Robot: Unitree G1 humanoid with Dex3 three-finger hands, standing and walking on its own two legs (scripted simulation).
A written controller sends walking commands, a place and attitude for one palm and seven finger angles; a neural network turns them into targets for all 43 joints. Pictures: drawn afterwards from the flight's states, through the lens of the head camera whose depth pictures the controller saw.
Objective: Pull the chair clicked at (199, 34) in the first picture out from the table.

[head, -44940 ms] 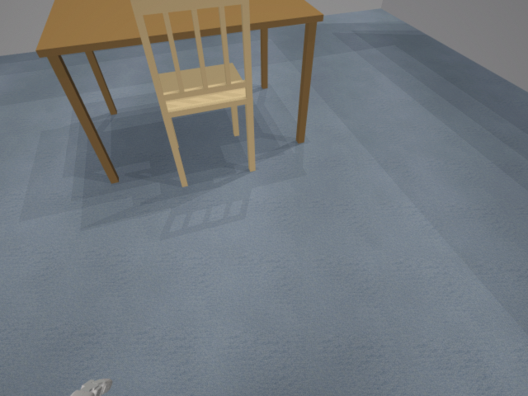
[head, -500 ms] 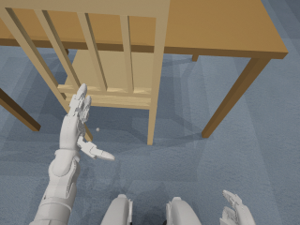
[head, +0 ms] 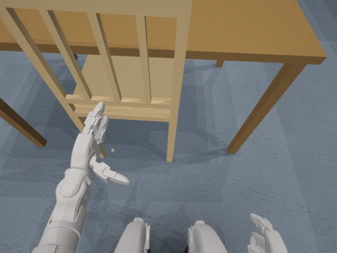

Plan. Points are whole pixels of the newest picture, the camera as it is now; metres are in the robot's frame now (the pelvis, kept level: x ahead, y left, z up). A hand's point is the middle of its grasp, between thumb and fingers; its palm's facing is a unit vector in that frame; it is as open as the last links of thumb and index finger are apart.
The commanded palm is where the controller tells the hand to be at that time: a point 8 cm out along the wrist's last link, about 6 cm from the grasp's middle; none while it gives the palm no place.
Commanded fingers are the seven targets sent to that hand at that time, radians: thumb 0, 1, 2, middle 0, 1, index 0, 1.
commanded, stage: aim the fingers beside a spindle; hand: left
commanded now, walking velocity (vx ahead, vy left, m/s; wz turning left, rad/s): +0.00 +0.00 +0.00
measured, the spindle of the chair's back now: (108, 65) +0.59 +0.18 +0.05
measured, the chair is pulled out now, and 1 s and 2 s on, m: -0.09 -0.09 -0.10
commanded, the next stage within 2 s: push the fingers through the gap in 0.56 s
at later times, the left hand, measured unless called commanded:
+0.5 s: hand (113, 150) +0.34 +0.14 +0.03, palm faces -0.06 -1.00 -0.03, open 16.9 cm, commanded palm +0.32 +0.20 +0.03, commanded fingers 0.00 -0.50 0.30 -0.06 -0.08 -0.06 -0.08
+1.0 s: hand (114, 139) +0.37 +0.14 +0.02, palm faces -0.07 -1.00 -0.05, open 16.9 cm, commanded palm +0.35 +0.19 +0.02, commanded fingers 0.00 -0.50 0.30 -0.06 -0.08 -0.06 -0.08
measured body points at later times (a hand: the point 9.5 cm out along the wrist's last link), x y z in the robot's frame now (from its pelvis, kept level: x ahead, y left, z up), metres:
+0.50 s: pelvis +0.00 +0.00 +0.00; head +0.10 +0.01 +0.44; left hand +0.34 +0.19 +0.03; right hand +0.15 -0.25 -0.10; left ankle +0.02 +0.11 -0.62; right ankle +0.01 -0.12 -0.62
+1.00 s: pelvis +0.00 +0.00 -0.01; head +0.11 +0.01 +0.43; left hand +0.37 +0.20 +0.02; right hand +0.14 -0.25 -0.12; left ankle +0.02 +0.11 -0.62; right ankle +0.01 -0.12 -0.62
